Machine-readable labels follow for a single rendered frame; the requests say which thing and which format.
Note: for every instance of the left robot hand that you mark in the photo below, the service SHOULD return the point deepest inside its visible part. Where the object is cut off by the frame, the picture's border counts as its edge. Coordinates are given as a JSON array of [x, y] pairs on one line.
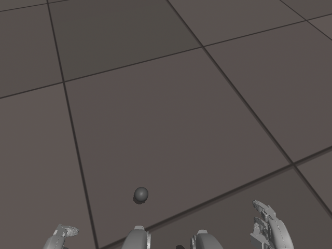
[[57, 240]]

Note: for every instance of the right robot hand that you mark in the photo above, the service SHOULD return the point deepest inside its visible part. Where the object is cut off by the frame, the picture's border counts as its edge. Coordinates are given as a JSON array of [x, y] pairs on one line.
[[274, 234]]

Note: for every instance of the ball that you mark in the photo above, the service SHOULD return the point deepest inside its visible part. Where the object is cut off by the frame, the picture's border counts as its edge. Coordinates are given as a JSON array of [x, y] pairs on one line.
[[141, 194]]

